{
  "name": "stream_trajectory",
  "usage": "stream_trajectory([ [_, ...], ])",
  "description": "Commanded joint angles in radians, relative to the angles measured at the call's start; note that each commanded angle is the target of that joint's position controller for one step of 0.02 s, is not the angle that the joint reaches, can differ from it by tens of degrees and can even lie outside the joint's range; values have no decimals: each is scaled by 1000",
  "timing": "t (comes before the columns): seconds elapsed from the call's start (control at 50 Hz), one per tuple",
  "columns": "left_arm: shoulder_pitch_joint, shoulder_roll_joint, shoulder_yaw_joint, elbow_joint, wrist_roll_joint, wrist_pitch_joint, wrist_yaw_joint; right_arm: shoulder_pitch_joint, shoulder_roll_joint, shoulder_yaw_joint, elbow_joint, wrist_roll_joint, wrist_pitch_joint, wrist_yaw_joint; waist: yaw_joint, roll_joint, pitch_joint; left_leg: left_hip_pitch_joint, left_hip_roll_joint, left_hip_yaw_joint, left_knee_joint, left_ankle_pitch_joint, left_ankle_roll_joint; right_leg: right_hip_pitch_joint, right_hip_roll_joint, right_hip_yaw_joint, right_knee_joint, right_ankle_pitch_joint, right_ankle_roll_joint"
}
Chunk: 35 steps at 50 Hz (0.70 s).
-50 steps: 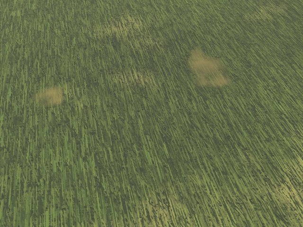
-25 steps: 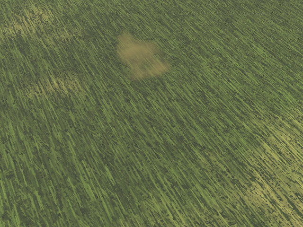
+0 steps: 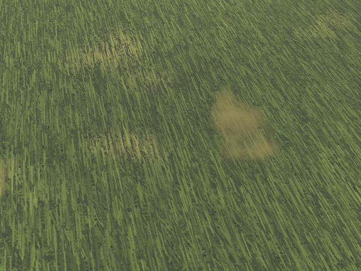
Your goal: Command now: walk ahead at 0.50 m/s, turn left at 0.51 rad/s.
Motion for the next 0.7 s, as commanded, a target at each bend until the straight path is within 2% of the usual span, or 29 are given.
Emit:
stream_trajectory([
  [0.02,-42,70,19,-70,8,1,11,-17,-180,-50,-73,10,-17,-22,21,71,-63,72,236,-257,-202,173,167,-59,-4,1,-160,135,48],
  [0.08,-133,43,8,-103,0,-4,5,17,-182,-52,-56,11,-7,-33,-15,95,-42,33,192,-216,-196,107,126,-3,30,-2,-359,309,67],
  [0.16,-212,56,7,-146,-12,-18,-4,63,-176,-52,-27,17,2,-32,-48,113,-24,58,202,-269,-157,48,105,50,59,9,-482,372,62],
  [0.22,-199,90,17,-157,-16,-37,-13,64,-171,-52,-19,17,14,-38,-32,131,-32,146,229,-350,-68,76,97,79,66,25,-538,278,38],
  [0.24,-168,100,23,-151,-18,-43,-13,56,-171,-53,-21,16,19,-41,-15,148,-40,159,233,-371,-35,103,91,119,69,17,-549,235,24],
  [0.26,-98,113,32,-132,-16,-49,-10,41,-159,-48,-26,16,23,-41,24,157,-63,150,212,-372,15,140,75,215,72,-2,-587,233,2],
  [0.28,15,145,47,-110,-5,-54,-4,22,-125,-35,-40,11,22,-39,79,144,-145,97,166,-334,148,182,45,406,18,31,-576,234,-38],
  [0.3,184,206,63,-94,4,-52,5,23,-73,-14,-61,-7,17,-36,144,27,-287,-42,94,-237,433,23,4,672,-157,206,-560,172,-102],
  [0.32,247,261,79,-61,7,-36,-2,165,-35,-2,-88,27,9,-35,70,-333,-377,-386,-19,-133,717,-434,-56,936,-355,668,-657,-39,-257],
  [0.34,206,157,56,-82,-16,-31,-7,155,-146,-21,-55,36,11,-40,88,-205,-285,-495,73,-152,839,-407,-66,878,-354,685,-692,-206,-233],
  [0.36,165,100,41,-96,-17,-25,-4,48,-194,-35,-66,28,16,-39,112,-110,-165,-516,104,-127,859,-311,-71,757,-309,519,-704,-159,-189],
  [0.38,120,89,33,-103,-6,-20,-3,-2,-182,-36,-75,18,20,-40,96,-42,-100,-485,138,-99,844,-239,-78,643,-268,399,-723,-29,-169],
  [0.4,98,69,28,-95,-2,-17,-2,-39,-168,-38,-88,9,20,-36,85,-37,-51,-473,163,-95,803,-193,-81,565,-234,317,-745,74,-164],
  [0.42,92,63,24,-89,6,-18,1,-35,-147,-38,-96,14,23,-28,64,-67,-43,-432,188,-89,780,-163,-79,514,-210,247,-766,136,-154],
  [0.46,97,63,26,-73,-1,-24,1,-37,-107,-31,-107,25,31,-21,54,-89,-34,-425,206,-59,746,-144,-84,481,-190,150,-804,214,-162],
  [0.48,103,76,30,-64,-5,-27,1,-53,-95,-28,-119,22,34,-20,53,-80,-27,-441,213,-51,726,-127,-90,474,-194,116,-818,259,-170],
  [0.56,107,117,42,-48,-6,-22,6,-122,-80,-18,-154,19,31,-7,59,-49,-17,-470,219,-26,553,34,-106,492,-187,-26,-842,410,-175],
  [0.62,126,135,43,-37,-9,-12,10,-219,-62,-7,-178,17,21,13,95,-39,8,-414,200,31,370,180,-92,495,-162,-131,-844,433,-149],
  [0.66,164,153,46,-22,-16,-4,12,-280,-56,-3,-202,18,20,26,114,-33,24,-400,187,63,293,198,-79,536,-178,-162,-837,449,-140],
  [0.7,188,170,51,-11,-26,9,13,-315,-64,-5,-225,21,22,38,114,-36,38,-398,173,84,242,155,-57,598,-203,-187,-809,514,-127],
])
